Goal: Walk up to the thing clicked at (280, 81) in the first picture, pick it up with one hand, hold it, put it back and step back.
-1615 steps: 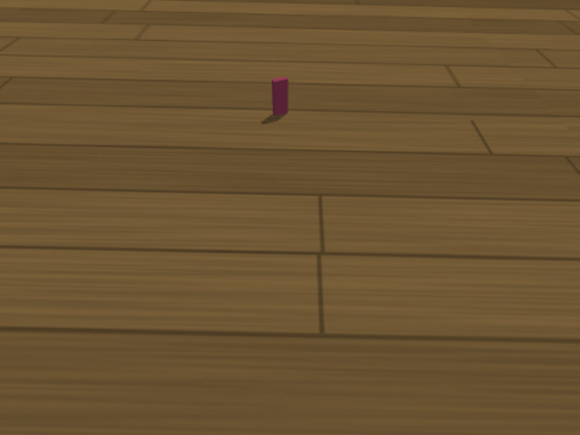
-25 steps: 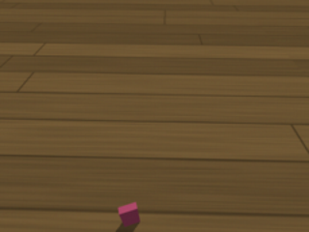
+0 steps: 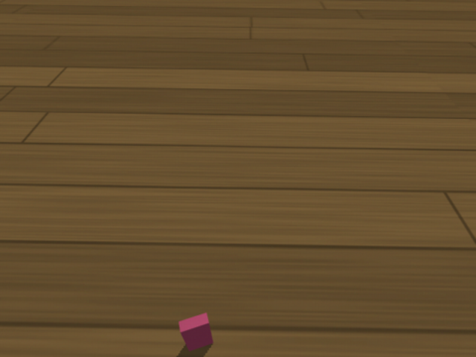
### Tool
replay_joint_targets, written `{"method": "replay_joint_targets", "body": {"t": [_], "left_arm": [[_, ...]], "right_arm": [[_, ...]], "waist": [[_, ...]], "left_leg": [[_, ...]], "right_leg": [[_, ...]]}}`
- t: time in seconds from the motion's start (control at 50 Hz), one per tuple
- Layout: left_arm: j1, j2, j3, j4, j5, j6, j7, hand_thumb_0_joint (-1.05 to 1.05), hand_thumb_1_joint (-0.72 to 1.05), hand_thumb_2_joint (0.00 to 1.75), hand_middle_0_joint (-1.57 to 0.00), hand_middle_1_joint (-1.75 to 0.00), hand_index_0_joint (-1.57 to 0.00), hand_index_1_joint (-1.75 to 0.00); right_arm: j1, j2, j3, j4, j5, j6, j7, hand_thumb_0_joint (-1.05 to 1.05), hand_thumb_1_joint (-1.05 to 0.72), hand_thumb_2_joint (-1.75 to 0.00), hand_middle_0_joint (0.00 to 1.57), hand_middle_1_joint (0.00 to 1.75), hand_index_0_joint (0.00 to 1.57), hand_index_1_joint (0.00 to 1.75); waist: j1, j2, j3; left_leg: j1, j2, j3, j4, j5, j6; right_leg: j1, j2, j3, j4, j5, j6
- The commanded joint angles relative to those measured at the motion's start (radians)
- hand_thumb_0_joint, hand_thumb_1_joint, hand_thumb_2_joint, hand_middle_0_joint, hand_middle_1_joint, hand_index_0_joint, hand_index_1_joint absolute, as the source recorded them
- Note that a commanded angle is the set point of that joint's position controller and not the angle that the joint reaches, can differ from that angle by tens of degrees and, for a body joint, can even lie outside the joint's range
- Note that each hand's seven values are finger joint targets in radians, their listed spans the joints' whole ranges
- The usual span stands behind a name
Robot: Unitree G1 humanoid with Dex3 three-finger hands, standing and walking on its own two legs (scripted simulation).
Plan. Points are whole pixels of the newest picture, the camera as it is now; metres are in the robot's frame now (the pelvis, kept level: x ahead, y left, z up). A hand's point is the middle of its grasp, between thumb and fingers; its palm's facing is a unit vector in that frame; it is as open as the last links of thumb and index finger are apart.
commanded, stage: stand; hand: left
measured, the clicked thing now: (197, 333) +0.37 +0.16 -0.67
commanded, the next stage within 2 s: step back in 0.06 s
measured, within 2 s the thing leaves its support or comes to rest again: neither
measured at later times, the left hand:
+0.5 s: hand out of the picture +0.08 +0.31 -0.18, palm faces -0.04 -0.93 -0.36, open 7.4 cm
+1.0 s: hand out of the picture -0.05 +0.32 -0.16, palm faces -0.04 -0.92 -0.39, open 7.4 cm
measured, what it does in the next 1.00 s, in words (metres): walks backwards: right foot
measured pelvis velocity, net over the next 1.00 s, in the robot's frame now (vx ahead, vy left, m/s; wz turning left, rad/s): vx -0.17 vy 0.06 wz -0.04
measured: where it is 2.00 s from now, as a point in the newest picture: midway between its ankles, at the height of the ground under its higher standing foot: outside the picture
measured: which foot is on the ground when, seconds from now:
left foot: down 0.00-0.78, up 0.80-1.00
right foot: down 0.00-0.34, up 0.36-0.74, down 0.76-1.00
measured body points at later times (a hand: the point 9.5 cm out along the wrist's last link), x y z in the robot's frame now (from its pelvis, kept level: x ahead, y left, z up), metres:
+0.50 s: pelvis -0.07 +0.06 -0.02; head +0.01 +0.08 +0.42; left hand +0.08 +0.36 -0.16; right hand -0.01 -0.27 -0.13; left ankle -0.06 +0.14 -0.75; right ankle -0.08 -0.09 -0.67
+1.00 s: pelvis -0.17 +0.06 -0.02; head -0.11 +0.06 +0.42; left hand -0.04 +0.36 -0.13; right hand -0.09 -0.26 -0.14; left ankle -0.20 +0.18 -0.71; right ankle -0.15 -0.07 -0.75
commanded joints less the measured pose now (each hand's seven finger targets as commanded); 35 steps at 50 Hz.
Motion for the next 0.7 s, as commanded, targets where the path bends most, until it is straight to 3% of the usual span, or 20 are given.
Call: {"method": "replay_joint_targets", "body": {"t": [0.0, 0.02, 0.04, 0.1, 0.12, 0.16, 0.18, 0.22, 0.24, 0.26, 0.28, 0.3, 0.32, 0.34, 0.36, 0.42, 0.46, 0.58, 0.62, 0.68], "left_arm": [[-0.037, 0.224, 0.040, -0.056, -0.001, -0.021, 0.012, 0.00, 0.90, 0.90, -0.20, -0.30, -0.20, -0.30], [-0.032, 0.220, 0.039, -0.056, -0.003, -0.022, 0.012, 0.00, 0.90, 0.90, -0.20, -0.30, -0.20, -0.30], [-0.034, 0.294, 0.087, -0.084, -0.022, -0.011, 0.013, 0.00, 0.90, 0.90, -0.20, -0.30, -0.20, -0.30], [-0.013, 0.302, 0.102, -0.136, -0.024, -0.002, 0.018, 0.00, 0.90, 0.90, -0.20, -0.30, -0.20, -0.30], [-0.026, 0.314, 0.109, -0.160, -0.019, 0.002, 0.019, 0.00, 0.90, 0.90, -0.20, -0.30, -0.20, -0.30], [-0.097, 0.321, 0.114, -0.223, 0.001, 0.009, 0.021, 0.00, 0.90, 0.90, -0.20, -0.30, -0.20, -0.30], [-0.114, 0.323, 0.115, -0.246, 0.010, 0.011, 0.022, 0.00, 0.90, 0.90, -0.20, -0.30, -0.20, -0.30], [-0.165, 0.299, 0.107, -0.281, 0.013, 0.019, 0.026, 0.00, 0.90, 0.90, -0.20, -0.30, -0.20, -0.30], [-0.159, 0.290, 0.102, -0.290, 0.014, 0.023, 0.027, 0.00, 0.90, 0.90, -0.20, -0.30, -0.20, -0.30], [-0.154, 0.286, 0.097, -0.299, 0.013, 0.031, 0.027, 0.00, 0.90, 0.90, -0.20, -0.30, -0.20, -0.30], [-0.134, 0.277, 0.093, -0.302, 0.003, 0.043, 0.023, 0.00, 0.90, 0.90, -0.20, -0.30, -0.20, -0.30], [-0.098, 0.242, 0.088, -0.308, -0.009, 0.053, 0.021, 0.00, 0.90, 0.90, -0.20, -0.30, -0.20, -0.30], [-0.070, 0.192, 0.080, -0.319, -0.018, 0.062, 0.025, 0.00, 0.90, 0.90, -0.20, -0.30, -0.20, -0.30], [-0.069, 0.209, 0.087, -0.321, -0.012, 0.066, 0.036, 0.00, 0.90, 0.90, -0.20, -0.30, -0.20, -0.30], [-0.090, 0.214, 0.087, -0.312, -0.008, 0.068, 0.045, 0.00, 0.90, 0.90, -0.20, -0.30, -0.20, -0.30], [-0.009, 0.237, 0.088, -0.290, -0.021, 0.067, 0.046, 0.00, 0.90, 0.90, -0.20, -0.30, -0.20, -0.30], [-0.013, 0.254, 0.099, -0.305, -0.006, 0.061, 0.039, 0.00, 0.90, 0.90, -0.20, -0.30, -0.20, -0.30], [-0.025, 0.228, 0.104, -0.362, -0.001, 0.048, 0.028, 0.00, 0.90, 0.90, -0.20, -0.30, -0.20, -0.30], [0.010, 0.223, 0.108, -0.357, 0.001, 0.046, 0.025, 0.00, 0.90, 0.90, -0.20, -0.30, -0.20, -0.30], [0.085, 0.209, 0.111, -0.338, 0.008, 0.034, 0.018, 0.00, 0.90, 0.90, -0.20, -0.30, -0.20, -0.30]], "right_arm": [[-0.036, -0.196, -0.039, -0.059, 0.004, -0.023, -0.011, 0.00, -0.90, -0.90, 0.20, 0.30, 0.20, 0.30], [-0.038, -0.200, -0.040, -0.057, 0.006, -0.024, -0.010, 0.00, -0.90, -0.90, 0.20, 0.30, 0.20, 0.30], [-0.063, -0.256, -0.063, -0.088, 0.017, -0.007, -0.004, 0.00, -0.90, -0.90, 0.20, 0.30, 0.20, 0.30], [-0.022, -0.224, -0.068, -0.130, 0.033, 0.011, -0.002, 0.00, -0.90, -0.90, 0.20, 0.30, 0.20, 0.30], [-0.010, -0.214, -0.072, -0.145, 0.031, 0.020, -0.001, 0.00, -0.90, -0.90, 0.20, 0.30, 0.20, 0.30], [0.029, -0.216, -0.086, -0.164, 0.023, 0.041, 0.005, 0.00, -0.90, -0.90, 0.20, 0.30, 0.20, 0.30], [0.057, -0.212, -0.089, -0.178, 0.020, 0.049, 0.007, 0.00, -0.90, -0.90, 0.20, 0.30, 0.20, 0.30], [0.106, -0.218, -0.097, -0.190, 0.026, 0.049, 0.009, 0.00, -0.90, -0.90, 0.20, 0.30, 0.20, 0.30], [0.108, -0.223, -0.100, -0.196, 0.025, 0.045, 0.009, 0.00, -0.90, -0.90, 0.20, 0.30, 0.20, 0.30], [0.127, -0.215, -0.100, -0.200, 0.019, 0.038, 0.007, 0.00, -0.90, -0.90, 0.20, 0.30, 0.20, 0.30], [0.121, -0.222, -0.105, -0.201, 0.006, 0.029, 0.005, 0.00, -0.90, -0.90, 0.20, 0.30, 0.20, 0.30], [0.092, -0.263, -0.117, -0.219, -0.012, 0.023, 0.001, 0.00, -0.90, -0.90, 0.20, 0.30, 0.20, 0.30], [0.081, -0.330, -0.132, -0.239, -0.026, 0.012, -0.003, 0.00, -0.90, -0.90, 0.20, 0.30, 0.20, 0.30], [0.083, -0.381, -0.139, -0.254, -0.014, 0.009, -0.006, 0.00, -0.90, -0.90, 0.20, 0.30, 0.20, 0.30], [0.067, -0.376, -0.137, -0.265, -0.012, 0.008, -0.010, 0.00, -0.90, -0.90, 0.20, 0.30, 0.20, 0.30], [-0.036, -0.292, -0.119, -0.310, -0.017, 0.007, -0.032, 0.00, -0.90, -0.90, 0.20, 0.30, 0.20, 0.30], [0.019, -0.263, -0.117, -0.321, -0.011, 0.006, -0.038, 0.00, -0.90, -0.90, 0.20, 0.30, 0.20, 0.30], [0.112, -0.279, -0.129, -0.338, -0.004, 0.007, -0.043, 0.00, -0.90, -0.90, 0.20, 0.30, 0.20, 0.30], [0.082, -0.286, -0.128, -0.357, -0.003, 0.009, -0.041, 0.00, -0.90, -0.90, 0.20, 0.30, 0.20, 0.30], [0.035, -0.289, -0.122, -0.376, 0.003, 0.017, -0.034, 0.00, -0.90, -0.90, 0.20, 0.30, 0.20, 0.30]], "waist": [[0.001, -0.022, -0.054], [0.003, -0.018, -0.051], [0.001, -0.037, 0.052], [-0.008, -0.079, -0.054], [-0.011, -0.119, -0.074], [-0.022, -0.209, -0.089], [-0.034, -0.216, -0.087], [-0.061, -0.219, -0.090], [-0.049, -0.198, -0.093], [-0.054, -0.189, -0.104], [-0.048, -0.119, -0.084], [-0.022, 0.036, -0.074], [-0.007, 0.175, -0.073], [-0.031, 0.154, -0.085], [-0.047, 0.168, -0.095], [0.024, 0.141, -0.094], [-0.002, 0.092, -0.100], [-0.055, 0.103, -0.109], [-0.045, 0.114, -0.123], [-0.007, 0.100, -0.154]], "left_leg": [[-0.014, 0.102, -0.082, -0.050, 0.087, 0.038], [-0.008, 0.102, -0.085, -0.047, 0.102, 0.038], [-0.100, 0.076, -0.088, 0.082, 0.242, 0.065], [-0.097, 0.012, -0.037, 0.260, 0.198, 0.062], [-0.114, -0.025, -0.018, 0.337, 0.099, 0.055], [-0.156, -0.075, -0.035, 0.566, -0.309, 0.065], [-0.175, -0.059, -0.070, 0.616, -0.358, 0.074], [-0.179, -0.029, -0.081, 0.571, -0.313, 0.081], [-0.177, -0.032, -0.060, 0.498, -0.258, 0.075], [-0.177, -0.027, -0.037, 0.330, -0.156, 0.073], [-0.152, -0.018, -0.038, 0.185, 0.055, 0.069], [-0.120, 0.086, -0.198, 0.101, 0.278, 0.099], [-0.028, 0.240, -0.404, 0.068, 0.519, 0.167], [-0.055, 0.295, -0.407, 0.116, 0.697, 0.235], [-0.079, 0.311, -0.455, 0.097, 0.655, 0.241], [-0.013, 0.218, -0.263, 0.182, 0.588, 0.245], [0.024, 0.213, -0.268, 0.190, 0.579, 0.262], [0.151, 0.220, -0.264, 0.221, 0.585, 0.268], [0.110, 0.246, -0.273, 0.226, 0.535, 0.283], [0.002, 0.201, -0.219, 0.271, 0.392, 0.233]], "right_leg": [[0.010, -0.119, 0.092, -0.051, 0.107, -0.024], [0.005, -0.115, 0.092, -0.053, 0.111, -0.022], [-0.053, -0.113, 0.116, 0.025, 0.303, -0.038], [-0.045, -0.181, 0.166, 0.044, 0.398, -0.120], [-0.059, -0.224, 0.207, 0.030, 0.395, -0.163], [-0.128, -0.333, 0.281, 0.015, 0.361, -0.254], [-0.148, -0.349, 0.272, 0.044, 0.367, -0.273], [-0.160, -0.317, 0.220, 0.108, 0.373, -0.237], [-0.146, -0.280, 0.191, 0.155, 0.368, -0.210], [-0.097, -0.243, 0.167, 0.219, 0.337, -0.170], [-0.125, -0.185, 0.129, 0.293, 0.260, -0.129], [-0.185, -0.063, 0.079, 0.428, 0.117, -0.079], [-0.351, 0.090, 0.085, 0.565, -0.331, -0.048], [-0.357, 0.119, 0.192, 0.696, -0.490, -0.037], [-0.356, 0.135, 0.254, 0.790, -0.499, -0.040], [-0.425, 0.119, 0.251, 0.911, -0.353, -0.035], [-0.406, 0.114, 0.221, 0.909, -0.351, -0.009], [-0.406, 0.091, 0.169, 0.649, -0.350, 0.011], [-0.337, 0.057, 0.135, 0.548, -0.344, 0.005], [-0.169, 0.048, 0.075, 0.277, -0.197, -0.026]]}}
